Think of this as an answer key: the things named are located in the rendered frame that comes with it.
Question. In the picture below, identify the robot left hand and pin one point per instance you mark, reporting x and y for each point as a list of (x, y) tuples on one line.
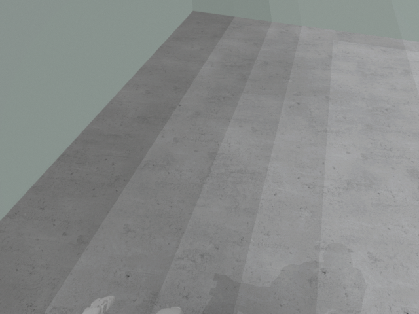
[(100, 306)]

